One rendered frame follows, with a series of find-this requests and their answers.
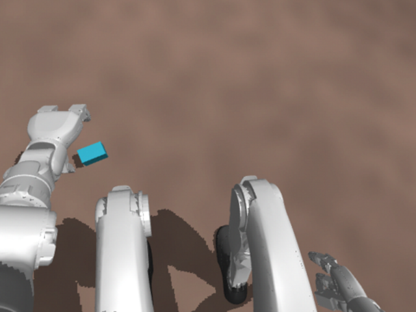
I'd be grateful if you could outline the right robot arm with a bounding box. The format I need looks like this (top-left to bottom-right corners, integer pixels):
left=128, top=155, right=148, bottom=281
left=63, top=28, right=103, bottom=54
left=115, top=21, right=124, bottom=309
left=346, top=297, right=385, bottom=312

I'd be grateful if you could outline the right robot foot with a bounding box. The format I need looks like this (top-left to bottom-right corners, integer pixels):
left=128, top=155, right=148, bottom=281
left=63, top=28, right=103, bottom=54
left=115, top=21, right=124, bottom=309
left=216, top=225, right=247, bottom=304

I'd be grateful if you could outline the left robot hand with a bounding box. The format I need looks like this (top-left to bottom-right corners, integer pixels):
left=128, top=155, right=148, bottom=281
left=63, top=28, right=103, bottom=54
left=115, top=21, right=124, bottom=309
left=27, top=104, right=91, bottom=174

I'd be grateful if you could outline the small box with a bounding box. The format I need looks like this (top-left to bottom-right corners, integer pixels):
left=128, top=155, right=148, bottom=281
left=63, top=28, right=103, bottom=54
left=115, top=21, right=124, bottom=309
left=77, top=142, right=108, bottom=166

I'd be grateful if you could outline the right robot hand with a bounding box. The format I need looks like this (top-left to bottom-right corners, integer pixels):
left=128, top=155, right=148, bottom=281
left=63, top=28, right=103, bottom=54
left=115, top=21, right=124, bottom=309
left=308, top=252, right=367, bottom=312

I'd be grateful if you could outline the left robot arm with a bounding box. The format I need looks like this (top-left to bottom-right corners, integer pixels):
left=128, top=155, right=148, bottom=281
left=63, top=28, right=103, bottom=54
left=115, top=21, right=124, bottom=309
left=0, top=138, right=68, bottom=312

